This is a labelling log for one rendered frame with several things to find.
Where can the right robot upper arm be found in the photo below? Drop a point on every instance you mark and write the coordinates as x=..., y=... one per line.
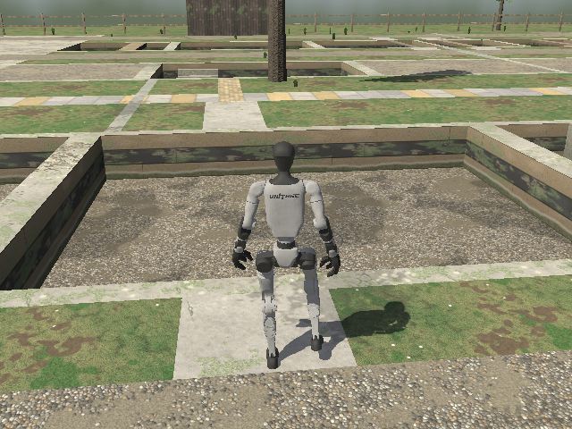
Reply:
x=313, y=189

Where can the left robot upper arm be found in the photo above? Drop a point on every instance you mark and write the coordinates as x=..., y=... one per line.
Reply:
x=256, y=190

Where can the robot right forearm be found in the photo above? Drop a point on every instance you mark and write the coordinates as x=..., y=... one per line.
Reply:
x=328, y=240

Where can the right robot hand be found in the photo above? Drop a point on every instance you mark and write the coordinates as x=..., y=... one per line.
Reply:
x=335, y=263

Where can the humanoid robot torso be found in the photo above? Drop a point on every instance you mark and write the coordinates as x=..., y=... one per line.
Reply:
x=285, y=209

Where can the robot left forearm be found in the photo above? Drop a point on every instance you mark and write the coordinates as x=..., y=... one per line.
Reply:
x=242, y=238

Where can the left robot hand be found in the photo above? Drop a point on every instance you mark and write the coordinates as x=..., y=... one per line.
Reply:
x=241, y=256

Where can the right robot foot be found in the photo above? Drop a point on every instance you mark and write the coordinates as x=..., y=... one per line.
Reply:
x=317, y=344

